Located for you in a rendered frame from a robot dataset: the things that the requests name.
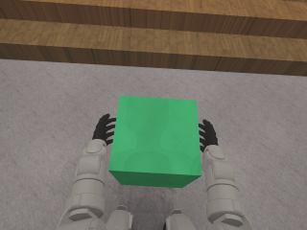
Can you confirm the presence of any robot left hand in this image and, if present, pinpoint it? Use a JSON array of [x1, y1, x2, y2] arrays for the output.
[[92, 113, 117, 145]]

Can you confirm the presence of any left robot forearm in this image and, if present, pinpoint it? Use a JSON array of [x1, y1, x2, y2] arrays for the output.
[[56, 139, 108, 230]]

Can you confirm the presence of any robot left upper arm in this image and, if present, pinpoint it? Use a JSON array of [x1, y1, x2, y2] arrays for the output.
[[57, 217, 107, 230]]

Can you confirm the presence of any right robot forearm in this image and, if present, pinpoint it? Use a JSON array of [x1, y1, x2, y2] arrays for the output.
[[201, 145, 254, 230]]

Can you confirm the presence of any carton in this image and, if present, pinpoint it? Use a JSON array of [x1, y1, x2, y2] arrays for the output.
[[108, 95, 202, 188]]

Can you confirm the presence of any robot right hand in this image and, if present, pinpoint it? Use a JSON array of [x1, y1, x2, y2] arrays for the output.
[[199, 119, 218, 152]]

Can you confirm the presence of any robot right thigh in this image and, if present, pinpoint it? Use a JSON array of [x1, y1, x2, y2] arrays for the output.
[[166, 214, 197, 230]]

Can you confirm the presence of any robot left shin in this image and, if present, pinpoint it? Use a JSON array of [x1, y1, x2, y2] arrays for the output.
[[111, 205, 128, 214]]

